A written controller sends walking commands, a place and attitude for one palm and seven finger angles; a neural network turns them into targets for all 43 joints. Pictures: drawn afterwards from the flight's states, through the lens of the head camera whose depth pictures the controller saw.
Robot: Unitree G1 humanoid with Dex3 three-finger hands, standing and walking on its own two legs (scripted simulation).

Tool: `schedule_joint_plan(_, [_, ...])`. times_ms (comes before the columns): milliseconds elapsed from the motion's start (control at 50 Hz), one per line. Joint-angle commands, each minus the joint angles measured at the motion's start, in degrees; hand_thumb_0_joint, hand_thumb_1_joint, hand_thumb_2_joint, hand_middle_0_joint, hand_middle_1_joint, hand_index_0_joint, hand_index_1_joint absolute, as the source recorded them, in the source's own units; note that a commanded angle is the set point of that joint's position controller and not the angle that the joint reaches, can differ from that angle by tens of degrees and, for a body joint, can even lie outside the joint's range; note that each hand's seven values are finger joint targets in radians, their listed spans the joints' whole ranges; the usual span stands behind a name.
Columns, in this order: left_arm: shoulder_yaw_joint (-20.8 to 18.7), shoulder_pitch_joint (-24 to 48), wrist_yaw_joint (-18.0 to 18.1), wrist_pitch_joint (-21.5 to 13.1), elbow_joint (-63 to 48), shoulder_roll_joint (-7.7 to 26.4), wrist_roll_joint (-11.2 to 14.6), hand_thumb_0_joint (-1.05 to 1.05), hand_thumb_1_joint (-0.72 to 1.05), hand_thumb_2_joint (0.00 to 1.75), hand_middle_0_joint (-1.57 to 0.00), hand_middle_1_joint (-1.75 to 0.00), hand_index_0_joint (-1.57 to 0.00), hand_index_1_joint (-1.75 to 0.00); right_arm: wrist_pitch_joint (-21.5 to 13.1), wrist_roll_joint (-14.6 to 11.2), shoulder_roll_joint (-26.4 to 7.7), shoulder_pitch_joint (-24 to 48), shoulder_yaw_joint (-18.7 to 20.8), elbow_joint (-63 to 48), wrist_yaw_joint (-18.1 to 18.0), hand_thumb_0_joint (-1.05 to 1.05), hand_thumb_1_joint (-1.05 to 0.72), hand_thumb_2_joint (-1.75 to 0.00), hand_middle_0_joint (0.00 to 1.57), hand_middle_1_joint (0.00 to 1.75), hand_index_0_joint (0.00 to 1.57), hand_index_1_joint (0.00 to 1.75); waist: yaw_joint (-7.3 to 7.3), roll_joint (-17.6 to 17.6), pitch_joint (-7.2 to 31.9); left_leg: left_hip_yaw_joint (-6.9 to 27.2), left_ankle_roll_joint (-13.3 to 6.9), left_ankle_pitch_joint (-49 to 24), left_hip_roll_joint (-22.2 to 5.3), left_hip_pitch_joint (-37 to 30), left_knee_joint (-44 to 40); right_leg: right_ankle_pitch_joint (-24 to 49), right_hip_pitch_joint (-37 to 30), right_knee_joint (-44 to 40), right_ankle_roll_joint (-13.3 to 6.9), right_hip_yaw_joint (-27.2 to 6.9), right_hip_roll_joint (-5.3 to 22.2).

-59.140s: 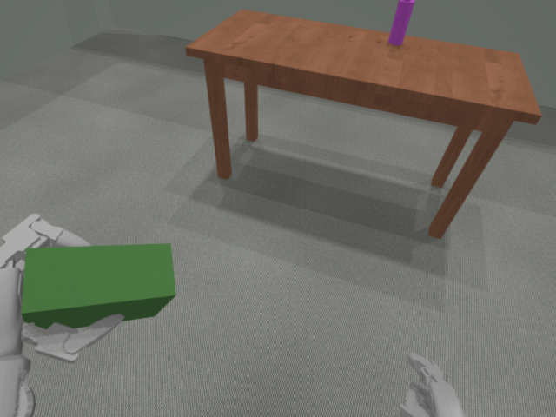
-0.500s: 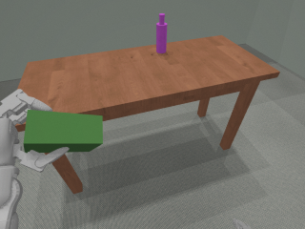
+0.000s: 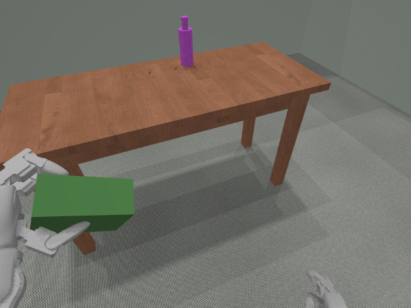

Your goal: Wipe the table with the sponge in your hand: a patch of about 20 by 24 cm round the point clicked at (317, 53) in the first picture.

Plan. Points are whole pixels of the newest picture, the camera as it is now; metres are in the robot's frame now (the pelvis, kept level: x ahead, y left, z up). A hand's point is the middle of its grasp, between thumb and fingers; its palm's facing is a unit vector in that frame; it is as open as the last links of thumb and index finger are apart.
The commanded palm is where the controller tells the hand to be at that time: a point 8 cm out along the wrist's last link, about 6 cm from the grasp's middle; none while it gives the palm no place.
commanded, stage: stop stepping back and stand still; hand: left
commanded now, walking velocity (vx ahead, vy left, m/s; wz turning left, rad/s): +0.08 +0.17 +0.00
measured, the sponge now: (97, 206) +0.25 +0.19 +0.14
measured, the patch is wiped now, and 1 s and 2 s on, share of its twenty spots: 1.00 1.00 1.00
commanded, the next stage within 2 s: stand and wait in 0.20 s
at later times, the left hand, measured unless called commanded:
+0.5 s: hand (55, 212) +0.21 +0.23 +0.18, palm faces +0.35 -0.87 -0.34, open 10.3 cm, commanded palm +0.16 +0.28 +0.20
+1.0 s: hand (52, 198) +0.24 +0.25 +0.17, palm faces +0.36 -0.86 -0.35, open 10.3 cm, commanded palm +0.19 +0.29 +0.20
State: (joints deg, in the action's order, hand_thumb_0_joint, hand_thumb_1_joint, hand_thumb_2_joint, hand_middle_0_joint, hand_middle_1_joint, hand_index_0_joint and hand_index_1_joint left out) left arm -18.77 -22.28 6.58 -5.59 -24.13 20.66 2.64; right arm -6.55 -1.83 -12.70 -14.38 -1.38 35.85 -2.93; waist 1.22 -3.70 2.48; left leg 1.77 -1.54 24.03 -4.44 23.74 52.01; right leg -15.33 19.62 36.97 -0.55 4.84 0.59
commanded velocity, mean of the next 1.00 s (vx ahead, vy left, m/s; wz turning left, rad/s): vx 0.01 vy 0.01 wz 0.00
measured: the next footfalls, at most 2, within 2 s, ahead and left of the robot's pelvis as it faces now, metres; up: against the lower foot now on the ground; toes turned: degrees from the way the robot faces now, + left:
left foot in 0.20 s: +0.07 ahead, +0.13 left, +0.00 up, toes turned +0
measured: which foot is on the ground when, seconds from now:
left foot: up 0.00-0.18, down 0.20-1.00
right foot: down 0.00-1.00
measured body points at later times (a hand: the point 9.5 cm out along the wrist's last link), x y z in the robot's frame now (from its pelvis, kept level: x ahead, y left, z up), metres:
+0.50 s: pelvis +0.00 +0.00 +0.01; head -0.01 +0.00 +0.46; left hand +0.19 +0.27 +0.19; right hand +0.17 -0.24 -0.07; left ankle +0.03 +0.13 -0.72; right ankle +0.05 -0.11 -0.72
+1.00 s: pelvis +0.02 +0.01 +0.02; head +0.02 +0.02 +0.47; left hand +0.21 +0.29 +0.19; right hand +0.21 -0.22 -0.04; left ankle +0.03 +0.13 -0.72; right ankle +0.05 -0.11 -0.72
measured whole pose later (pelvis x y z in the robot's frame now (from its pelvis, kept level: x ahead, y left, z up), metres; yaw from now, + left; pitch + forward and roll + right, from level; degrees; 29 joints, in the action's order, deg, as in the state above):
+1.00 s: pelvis +0.02 +0.01 +0.02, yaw -1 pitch -1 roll -1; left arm -16.6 -28.1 9.0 -4.9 -27.6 20.6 3.2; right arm -4.2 -0.7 -12.3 -9.8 -1.3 33.2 -4.1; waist 0.3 0.3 -0.2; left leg -0.5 -0.1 14.9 -1.1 11.9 28.0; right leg -11.0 12.8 25.0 0.1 1.9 0.1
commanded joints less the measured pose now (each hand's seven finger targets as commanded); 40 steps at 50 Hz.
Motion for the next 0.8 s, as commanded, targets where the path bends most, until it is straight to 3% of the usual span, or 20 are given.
schedule_joint_plan(0, [-7.7,4.9,0.5,-5.7,-19.1,13.1,1.1,0.0,0.1,1.3,-1.2,-1.6,-1.2,-1.6,-2.1,-0.5,-6.6,7.8,4.3,-8.3,0.0,0.0,-0.9,-0.9,0.2,0.3,0.2,0.3,-0.34,14.6,2.9,3.7,0.2,-3.9,0.6,13.6,20.8,-14.5,-4.4,-25.4,-10.7,-29.4,20.1])
schedule_joint_plan(40, [-10.6,2.3,0.7,-6.0,-23.2,15.2,1.6,0.0,0.1,1.3,-1.2,-1.6,-1.2,-1.6,-0.3,-0.3,-5.9,8.0,4.2,-8.8,0.0,0.0,-0.9,-0.9,0.2,0.3,0.2,0.3,0.33,9.2,0.8,3.4,-0.2,-5.7,-2.3,4.3,10.4,-14.6,6.6,-24.2,-8.9,-20.3,19.1])
schedule_joint_plan(80, [-9.0,-0.7,1.8,-5.8,-25.1,13.2,1.3,0.0,0.1,1.3,-1.2,-1.6,-1.2,-1.6,-0.2,0.1,-4.4,8.6,3.3,-9.0,-0.7,0.0,-0.9,-0.9,0.2,0.3,0.2,0.3,0.14,7.5,1.8,-0.2,-1.2,-5.8,-1.9,-8.4,-5.3,-17.5,12.5,-21.3,-7.3,-13.8,16.7])
schedule_joint_plan(120, [-7.3,-2.1,3.5,-5.4,-25.0,11.7,1.1,0.0,0.1,1.3,-1.2,-1.6,-1.2,-1.6,-1.1,0.6,-4.8,8.0,3.2,-9.0,-2.1,0.0,-0.9,-0.9,0.2,0.3,0.2,0.3,-0.04,2.4,3.4,-3.9,-1.4,-4.3,1.2,-14.9,-18.9,-19.8,10.2,-16.2,-6.0,-11.1,12.4])
schedule_joint_plan(140, [-6.4,-3.1,4.0,-5.2,-23.4,10.2,1.4,0.0,0.1,1.3,-1.2,-1.6,-1.2,-1.6,-1.8,0.7,-6.0,7.4,3.8,-9.5,-2.9,0.0,-0.9,-0.9,0.2,0.3,0.2,0.3,0.32,-2.2,3.3,-2.7,-1.6,-2.4,1.3,-16.2,-25.3,-18.2,8.1,-10.1,-4.7,-9.0,9.9])
schedule_joint_plan(180, [-6.4,0.8,4.9,-5.5,-24.3,9.7,1.3,0.0,0.1,1.3,-1.2,-1.6,-1.2,-1.6,-2.7,1.0,-8.6,7.6,3.8,-10.1,-2.9,0.0,-0.9,-0.9,0.2,0.3,0.2,0.3,-0.7,-18.6,2.6,20.2,-7.7,10.5,-11.5,-12.6,-37.9,-15.3,10.1,8.4,0.3,-1.3,-0.5])
schedule_joint_plan(200, [-7.3,2.6,5.0,-5.3,-22.9,10.8,0.9,0.0,0.1,1.3,-1.2,-1.6,-1.2,-1.6,-3.3,0.7,-7.4,8.2,3.8,-10.1,-2.9,0.0,-0.9,-0.9,0.2,0.3,0.2,0.3,-0.88,-14.6,1.8,20.7,-9.4,4.8,-12.4,-9.8,-39.6,-14.8,9.3,13.1,1.2,-3.4,-1.1])
schedule_joint_plan(240, [-8.1,1.3,4.9,-4.6,-19.4,12.0,0.9,0.0,0.1,1.3,-1.2,-1.6,-1.2,-1.6,-4.4,0.2,-6.5,7.1,3.4,-9.1,-2.4,0.0,-0.9,-0.9,0.2,0.3,0.2,0.3,-1.25,-7.0,4.5,11.3,-5.9,-14.8,-7.9,-13.7,-30.4,-10.2,3.4,1.3,1.4,-2.8,0.6])
schedule_joint_plan(260, [-8.0,-1.3,4.6,-4.2,-15.6,10.9,0.9,0.0,0.1,1.3,-1.2,-1.6,-1.2,-1.6,-4.2,0.2,-6.7,6.8,3.2,-8.5,-2.1,0.0,-0.9,-0.9,0.2,0.3,0.2,0.3,-1.98,-4.1,4.4,7.4,-4.3,-19.3,-5.8,-9.8,-25.4,-3.1,-4.3,-8.1,1.5,-2.8,0.4])
schedule_joint_plan(280, [-6.3,-1.7,3.8,-4.0,-13.4,9.2,0.7,0.0,0.1,1.3,-1.2,-1.6,-1.2,-1.6,-3.8,0.1,-6.6,7.4,3.3,-8.6,-1.6,0.0,-0.9,-0.9,0.2,0.3,0.2,0.3,-1.91,0.4,2.9,3.0,-2.4,-15.1,-2.7,-4.1,-20.4,5.0,-10.7,-14.5,0.8,-5.1,1.9])
schedule_joint_plan(320, [-5.3,-0.7,2.8,-4.2,-13.0,9.9,0.8,0.0,0.1,1.3,-1.2,-1.6,-1.2,-1.6,-3.0,0.2,-5.8,8.6,3.5,-9.4,-0.9,0.0,-0.9,-0.9,0.2,0.3,0.2,0.3,-0.44,15.6,0.5,-1.6,0.7,-2.6,4.1,4.6,-4.4,5.7,-11.0,-23.3,-5.3,-24.6,16.3])
schedule_joint_plan(360, [-4.3,-1.3,2.3,-4.2,-12.8,8.3,1.1,0.0,0.1,1.3,-1.2,-1.6,-1.2,-1.6,-2.6,0.0,-5.8,8.5,3.9,-8.4,-0.3,0.0,-0.9,-0.9,0.2,0.3,0.2,0.3,-0.6,12.9,-0.6,1.0,0.6,-1.8,1.6,-0.4,-2.8,-6.6,-2.8,-25.7,-7.1,-22.2,17.0])
schedule_joint_plan(400, [-5.9,-0.1,2.6,-4.6,-16.3,10.2,1.2,0.0,0.1,1.3,-1.2,-1.6,-1.2,-1.6,-1.7,0.6,-5.5,8.6,3.3,-8.6,-0.4,0.0,-0.9,-0.9,0.2,0.3,0.2,0.3,0.3,10.7,-0.6,1.0,-0.2,-5.0,0.0,-7.5,-14.4,-10.4,1.9,-21.6,-6.4,-17.0,15.0])
schedule_joint_plan(420, [-6.0,0.2,2.8,-5.0,-17.8,10.4,1.1,0.0,0.1,1.3,-1.2,-1.6,-1.2,-1.6,-1.5,0.9,-5.6,8.8,3.1,-8.7,-0.7,0.0,-0.9,-0.9,0.2,0.3,0.2,0.3,0.68,7.9,-0.1,1.2,-0.4,-6.5,0.1,-11.7,-20.5,-11.4,3.6,-18.5,-4.9,-13.4,12.3])
schedule_joint_plan(440, [-6.4,0.3,3.1,-5.4,-19.5,10.9,1.0,0.0,0.1,1.3,-1.2,-1.6,-1.2,-1.6,-1.4,1.2,-6.2,9.8,2.9,-9.5,-1.2,0.0,-0.9,-0.9,0.2,0.3,0.2,0.3,0.45,0.3,-0.3,3.7,-0.9,-5.8,-0.7,-12.1,-27.5,-10.1,3.1,-13.0,-3.2,-9.8,8.0])
schedule_joint_plan(460, [-6.3,-0.2,3.5,-5.9,-21.0,10.3,1.0,0.0,0.1,1.3,-1.2,-1.6,-1.2,-1.6,-1.4,1.6,-6.8,10.1,2.8,-10.0,-1.5,0.0,-0.9,-0.9,0.2,0.3,0.2,0.3,-0.63,-7.5,0.5,10.3,-2.4,-1.8,-4.6,-10.5,-34.0,-8.1,1.6,-7.4,-1.0,-6.9,3.2])
schedule_joint_plan(480, [-6.3,-0.9,4.1,-5.8,-21.1,10.1,0.8,0.0,0.1,1.3,-1.2,-1.6,-1.2,-1.6,-1.6,1.3,-6.7,10.3,2.6,-10.6,-1.5,0.0,-0.9,-0.9,0.2,0.3,0.2,0.3,-1.57,-10.3,1.4,15.0,-3.8,1.8,-7.6,-8.0,-37.8,-4.4,-1.2,-4.1,0.5,-4.5,0.4])
schedule_joint_plan(540, [-6.7,0.3,4.5,-4.9,-21.2,10.5,0.5,0.0,0.1,1.3,-1.2,-1.6,-1.2,-1.6,-2.6,0.8,-5.5,10.6,2.1,-10.7,-2.0,0.0,-0.9,-0.9,0.2,0.3,0.2,0.3,-1.71,-6.5,1.9,7.9,-2.4,-4.1,-4.1,-5.6,-33.9,1.9,-7.2,-7.9,1.1,-4.7,0.9])
schedule_joint_plan(620, [-5.0,1.7,4.2,-4.6,-15.7,8.6,0.8,0.0,0.1,1.3,-1.2,-1.6,-1.2,-1.6,-3.1,1.1,-5.7,9.3,2.7,-9.1,-1.7,0.0,-0.9,-0.9,0.2,0.3,0.2,0.3,-1.12,4.3,3.4,2.8,0.0,-13.8,0.1,-9.3,-25.1,8.3,-8.4,-15.4,-0.5,-11.6,4.7])
schedule_joint_plan(780, [-3.6,2.1,3.7,-3.7,-14.0,7.8,0.7,0.0,0.1,1.3,-1.2,-1.6,-1.2,-1.6,-1.6,1.1,-6.1,10.8,2.5,-10.0,-1.5,0.0,-0.9,-0.9,0.2,0.3,0.2,0.3,-1.36,2.4,3.0,3.2,-0.1,-15.9,-0.5,-10.8,-28.3,8.3,-8.9,-16.0,-0.3,-9.3,3.8])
